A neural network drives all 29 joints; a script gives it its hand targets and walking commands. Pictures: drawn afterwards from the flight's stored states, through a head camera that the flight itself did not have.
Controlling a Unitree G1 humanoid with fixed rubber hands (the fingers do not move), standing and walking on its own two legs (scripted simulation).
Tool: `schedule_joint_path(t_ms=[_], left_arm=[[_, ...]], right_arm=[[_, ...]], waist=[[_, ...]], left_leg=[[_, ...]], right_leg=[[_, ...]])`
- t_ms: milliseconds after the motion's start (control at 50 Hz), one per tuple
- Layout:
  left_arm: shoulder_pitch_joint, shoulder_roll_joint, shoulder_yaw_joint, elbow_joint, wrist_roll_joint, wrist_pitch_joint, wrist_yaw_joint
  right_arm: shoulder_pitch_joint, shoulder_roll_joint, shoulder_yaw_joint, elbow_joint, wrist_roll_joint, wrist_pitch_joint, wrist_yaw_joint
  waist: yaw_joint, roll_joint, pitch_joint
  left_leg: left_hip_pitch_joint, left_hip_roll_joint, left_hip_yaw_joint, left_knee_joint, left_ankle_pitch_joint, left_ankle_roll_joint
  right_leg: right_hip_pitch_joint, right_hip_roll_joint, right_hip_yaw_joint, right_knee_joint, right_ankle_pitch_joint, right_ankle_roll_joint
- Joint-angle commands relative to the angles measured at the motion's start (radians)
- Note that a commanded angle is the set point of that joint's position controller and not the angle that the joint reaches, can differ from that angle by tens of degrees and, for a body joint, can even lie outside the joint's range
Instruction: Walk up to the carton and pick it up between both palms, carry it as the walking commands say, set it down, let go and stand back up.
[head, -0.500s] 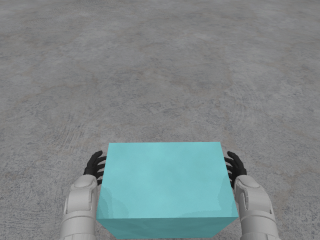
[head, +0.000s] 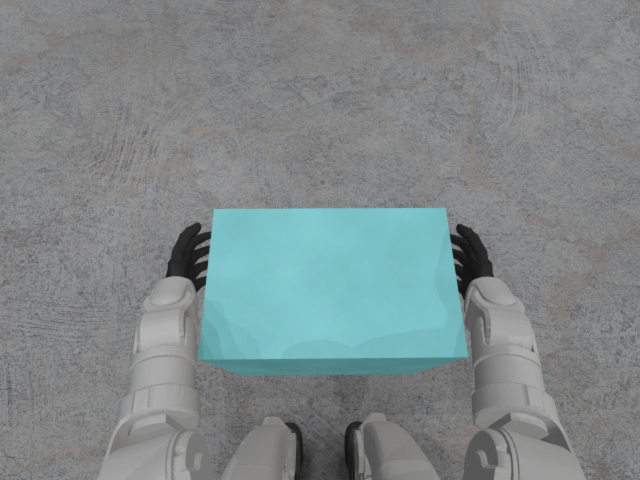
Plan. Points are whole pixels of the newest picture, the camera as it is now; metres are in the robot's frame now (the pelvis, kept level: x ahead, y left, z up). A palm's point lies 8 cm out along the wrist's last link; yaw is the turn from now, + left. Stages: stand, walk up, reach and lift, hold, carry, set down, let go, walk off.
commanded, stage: set down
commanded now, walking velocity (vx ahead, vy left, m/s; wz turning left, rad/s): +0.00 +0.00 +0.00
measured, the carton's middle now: (328, 304) +0.34 -0.01 -0.12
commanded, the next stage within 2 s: none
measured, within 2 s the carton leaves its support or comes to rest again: neither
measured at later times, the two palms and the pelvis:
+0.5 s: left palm (202, 284) +0.38 +0.19 -0.13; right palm (446, 286) +0.37 -0.20 -0.14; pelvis -0.01 +0.00 -0.07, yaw +1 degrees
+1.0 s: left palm (217, 289) +0.41 +0.19 -0.23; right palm (428, 291) +0.39 -0.20 -0.23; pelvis -0.03 +0.01 -0.15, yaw +0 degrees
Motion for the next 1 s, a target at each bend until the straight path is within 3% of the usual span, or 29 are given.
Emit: schedule_joint_path(t_ms=[0, 260, 480, 980], left_arm=[[-0.514, -0.821, -0.486, 0.02, -0.138, -0.023, -0.227], [-0.571, -0.813, -0.491, 0.021, -0.14, -0.041, -0.278], [-0.586, -0.811, -0.534, 0.016, -0.169, -0.043, -0.269], [-0.826, -0.785, -0.554, 0.036, -0.233, -0.031, -0.2]], right_arm=[[-0.517, 0.837, 0.493, 0.02, 0.135, -0.02, 0.215], [-0.579, 0.883, 0.544, -0.036, 0.171, -0.028, 0.214], [-0.6, 0.861, 0.576, -0.056, 0.215, -0.038, 0.202], [-0.84, 0.778, 0.534, 0.006, 0.263, -0.033, 0.191]], waist=[[0.005, -0.002, -0.559], [0.003, -0.014, -0.784], [-0.006, 0.011, -0.936], [-0.004, 0.033, -1.113]], left_leg=[[0.169, -0.038, -0.121, -0.038, 0.118, 0.01], [-0.128, -0.061, -0.098, 0.137, 0.133, 0.017], [-0.307, -0.068, -0.089, 0.272, 0.186, -0.001], [-0.518, -0.068, -0.072, 0.543, 0.097, -0.029]], right_leg=[[0.164, 0.043, 0.109, -0.038, 0.141, -0.011], [0.053, 0.047, 0.115, 0.126, 0.246, 0.009], [-0.12, 0.062, 0.086, 0.27, 0.289, 0.016], [-0.589, 0.091, 0.02, 0.556, 0.08, 0.025]])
